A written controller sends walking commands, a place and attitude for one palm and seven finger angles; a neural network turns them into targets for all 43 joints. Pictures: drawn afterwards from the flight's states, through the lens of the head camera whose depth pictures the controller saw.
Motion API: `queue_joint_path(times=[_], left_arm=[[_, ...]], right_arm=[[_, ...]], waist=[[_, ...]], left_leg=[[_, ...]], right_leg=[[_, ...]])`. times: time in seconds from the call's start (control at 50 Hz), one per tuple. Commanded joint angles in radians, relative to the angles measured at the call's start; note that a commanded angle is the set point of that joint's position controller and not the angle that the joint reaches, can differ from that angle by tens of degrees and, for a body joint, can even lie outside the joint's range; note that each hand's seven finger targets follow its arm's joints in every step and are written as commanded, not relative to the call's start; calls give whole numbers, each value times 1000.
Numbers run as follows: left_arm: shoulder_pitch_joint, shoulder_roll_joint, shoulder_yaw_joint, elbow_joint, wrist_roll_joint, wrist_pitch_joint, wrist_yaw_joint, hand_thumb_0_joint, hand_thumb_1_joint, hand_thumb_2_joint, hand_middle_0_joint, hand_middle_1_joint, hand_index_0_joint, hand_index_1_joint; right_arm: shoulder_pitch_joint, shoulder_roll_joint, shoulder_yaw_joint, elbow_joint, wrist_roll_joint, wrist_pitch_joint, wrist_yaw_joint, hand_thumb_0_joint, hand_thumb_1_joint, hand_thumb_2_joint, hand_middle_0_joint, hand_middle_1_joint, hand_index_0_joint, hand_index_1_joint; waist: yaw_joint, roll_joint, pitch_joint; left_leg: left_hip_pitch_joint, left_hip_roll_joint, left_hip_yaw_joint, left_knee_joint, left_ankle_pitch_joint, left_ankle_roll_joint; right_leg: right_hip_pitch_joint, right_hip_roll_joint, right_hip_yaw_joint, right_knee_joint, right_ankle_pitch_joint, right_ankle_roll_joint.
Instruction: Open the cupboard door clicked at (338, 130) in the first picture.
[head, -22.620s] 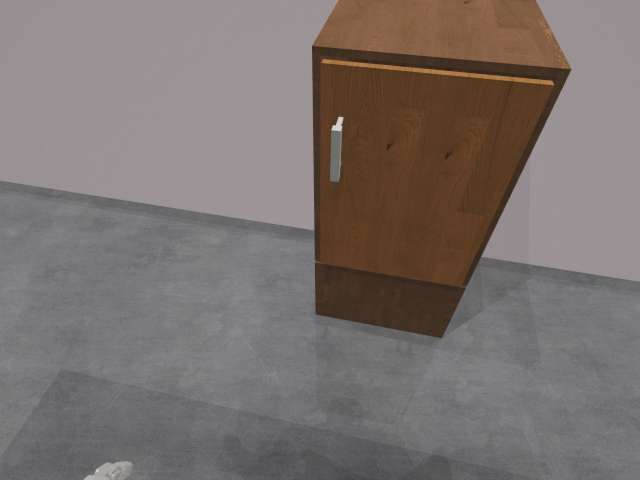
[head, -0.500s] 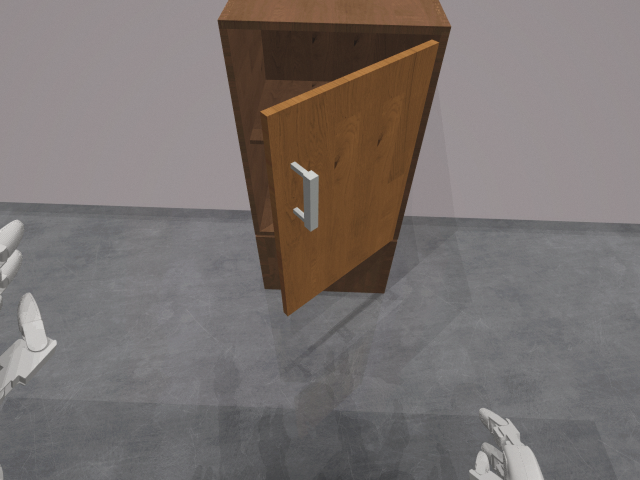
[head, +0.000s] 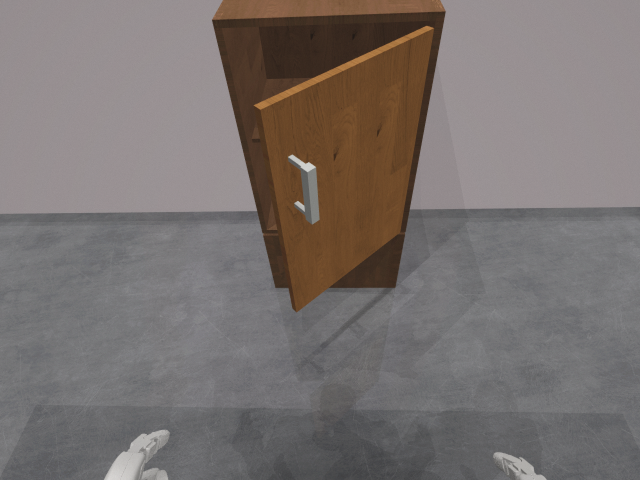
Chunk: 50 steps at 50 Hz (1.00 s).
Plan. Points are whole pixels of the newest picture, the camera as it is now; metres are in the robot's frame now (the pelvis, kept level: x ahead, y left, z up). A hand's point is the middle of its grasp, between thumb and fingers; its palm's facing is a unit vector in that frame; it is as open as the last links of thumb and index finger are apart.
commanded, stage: let the arm hang, fingers relaxed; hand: left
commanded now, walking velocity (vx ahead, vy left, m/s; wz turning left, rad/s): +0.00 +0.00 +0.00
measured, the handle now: (303, 189) +0.59 +0.05 +0.00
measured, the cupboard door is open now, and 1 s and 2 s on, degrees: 43 43 43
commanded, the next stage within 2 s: look to check the result in 0.88 s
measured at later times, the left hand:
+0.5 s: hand out of the picture +0.00 +0.19 -0.16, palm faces +0.05 -0.96 -0.26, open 7.3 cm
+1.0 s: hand out of the picture +0.02 +0.16 -0.16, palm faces +0.05 -0.98 -0.20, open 7.3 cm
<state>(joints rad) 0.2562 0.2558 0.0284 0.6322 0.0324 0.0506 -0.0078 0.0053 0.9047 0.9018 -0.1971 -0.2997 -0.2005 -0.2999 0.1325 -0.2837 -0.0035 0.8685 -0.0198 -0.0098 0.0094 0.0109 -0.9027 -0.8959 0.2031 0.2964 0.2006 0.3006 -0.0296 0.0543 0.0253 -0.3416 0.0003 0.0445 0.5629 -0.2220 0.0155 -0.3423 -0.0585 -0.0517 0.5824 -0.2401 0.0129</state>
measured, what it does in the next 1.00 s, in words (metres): stands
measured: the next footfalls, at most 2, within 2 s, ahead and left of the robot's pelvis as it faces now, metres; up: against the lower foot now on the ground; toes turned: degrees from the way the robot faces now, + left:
none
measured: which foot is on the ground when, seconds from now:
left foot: down 0.00-1.00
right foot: down 0.00-1.00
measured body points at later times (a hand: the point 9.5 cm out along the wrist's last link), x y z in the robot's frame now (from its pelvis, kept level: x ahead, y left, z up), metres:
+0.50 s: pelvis +0.00 -0.01 +0.01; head +0.02 -0.03 +0.46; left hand +0.00 +0.24 -0.14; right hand +0.01 -0.23 -0.16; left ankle +0.05 +0.11 -0.73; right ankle +0.04 -0.13 -0.73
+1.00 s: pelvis +0.02 -0.01 +0.01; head +0.03 -0.02 +0.46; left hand +0.02 +0.21 -0.14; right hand +0.02 -0.23 -0.16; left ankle +0.05 +0.11 -0.73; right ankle +0.04 -0.13 -0.73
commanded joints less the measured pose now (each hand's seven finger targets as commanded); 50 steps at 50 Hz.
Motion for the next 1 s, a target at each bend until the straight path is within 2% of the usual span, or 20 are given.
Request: queue_joint_path(times=[0.0,0.04,0.06,0.1,0.14,0.18,0.22,0.28,0.34,0.36,0.44,0.52,0.62,0.74,0.76,0.9,0.98], left_arm=[[-55,141,24,56,-6,-45,22,0,900,900,-200,-300,-200,-300],[-16,121,16,145,-10,-44,23,0,900,900,-200,-300,-200,-300],[5,123,14,183,-10,-45,24,0,900,900,-200,-300,-200,-300],[33,91,24,251,-11,-46,25,0,900,900,-200,-300,-200,-300],[39,94,21,299,-15,-49,24,0,900,900,-200,-300,-200,-300],[30,93,20,336,-16,-52,23,0,900,900,-200,-300,-200,-300],[16,91,19,364,-18,-53,23,0,900,900,-200,-300,-200,-300],[1,89,19,401,-19,-54,25,0,900,900,-200,-300,-200,-300],[10,73,17,430,-21,-53,29,0,900,900,-200,-300,-200,-300],[20,69,16,442,-20,-53,30,0,900,900,-200,-300,-200,-300],[24,54,15,463,-20,-51,33,0,900,900,-200,-300,-200,-300],[20,45,13,469,-20,-49,35,0,900,900,-200,-300,-200,-300],[15,30,14,471,-20,-52,37,0,900,900,-200,-300,-200,-300],[18,20,17,474,-20,-56,37,0,900,900,-200,-300,-200,-300],[21,19,17,474,-20,-58,38,0,900,900,-200,-300,-200,-300],[10,13,15,480,-22,-59,38,0,900,900,-200,-300,-200,-300],[15,11,15,484,-22,-60,39,0,900,900,-200,-300,-200,-300]], right_arm=[[53,-69,-21,-16,-13,10,-5,0,-900,-900,200,300,200,300],[40,-69,-17,9,-14,10,-10,0,-900,-900,200,300,200,300],[42,-72,-17,19,-12,13,-13,0,-900,-900,200,300,200,300],[60,-50,-20,48,-13,15,-20,0,-900,-900,200,300,200,300],[86,-42,-21,74,-11,18,-23,0,-900,-900,200,300,200,300],[124,-30,-25,98,-7,23,-26,0,-900,-900,200,300,200,300],[157,-24,-28,127,-6,25,-27,0,-900,-900,200,300,200,300],[187,-12,-29,160,-5,25,-30,0,-900,-900,200,300,200,300],[196,-4,-27,184,-6,23,-32,0,-900,-900,200,300,200,300],[193,0,-27,188,-4,23,-33,0,-900,-900,200,300,200,300],[199,20,-23,210,-6,22,-33,0,-900,-900,200,300,200,300],[198,37,-21,221,-9,23,-33,0,-900,-900,200,300,200,300],[191,48,-18,229,-9,17,-34,0,-900,-900,200,300,200,300],[183,55,-18,231,-8,11,-37,0,-900,-900,200,300,200,300],[185,54,-19,227,-6,11,-38,0,-900,-900,200,300,200,300],[189,59,-18,235,-5,13,-40,0,-900,-900,200,300,200,300],[194,60,-19,238,-6,14,-40,0,-900,-900,200,300,200,300]], waist=[[-2,-47,-38],[22,72,-29],[33,82,-35],[37,113,-49],[35,124,-53],[27,13,-44],[17,-42,-31],[9,-70,5],[15,-79,29],[21,-60,32],[22,-77,48],[23,-60,65],[28,-59,66],[31,-12,41],[31,-36,26],[24,-52,48],[21,-58,34]], left_leg=[[98,58,-86,-76,51,8],[27,91,-135,-174,0,16],[5,93,-140,-189,-28,14],[0,88,-132,-203,-87,13],[11,80,-121,-201,-107,10],[38,74,-112,-179,-95,9],[75,67,-98,-158,-78,8],[98,71,-96,-157,-51,9],[87,81,-102,-182,-45,11],[89,81,-103,-188,-36,13],[72,83,-100,-210,-43,11],[63,80,-99,-225,-58,9],[62,84,-101,-239,-26,6],[77,85,-96,-242,11,3],[87,88,-95,-236,22,4],[104,87,-84,-228,44,0],[125,87,-81,-222,57,1]], right_leg=[[-35,-86,109,-196,-115,-80],[50,-43,84,-160,-92,-55],[91,-35,77,-161,-78,-51],[122,-37,72,-173,-76,-57],[130,-42,74,-195,-79,-61],[109,-55,81,-237,-112,-67],[72,-67,84,-266,-150,-73],[34,-70,78,-283,-173,-75],[46,-62,65,-273,-155,-69],[48,-58,64,-271,-147,-67],[66,-57,57,-265,-134,-61],[67,-53,58,-262,-137,-55],[88,-51,53,-250,-91,-51],[120,-53,51,-245,-38,-50],[129,-52,49,-247,-32,-50],[115,-58,51,-265,-33,-50],[112,-57,52,-268,-30,-49]])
